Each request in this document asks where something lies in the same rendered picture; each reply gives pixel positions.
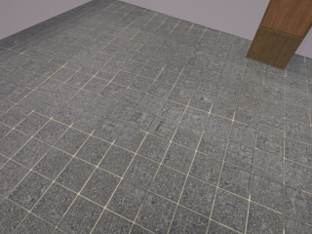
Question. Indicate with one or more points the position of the cupboard door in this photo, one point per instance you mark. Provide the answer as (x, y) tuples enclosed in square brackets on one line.
[(291, 16)]

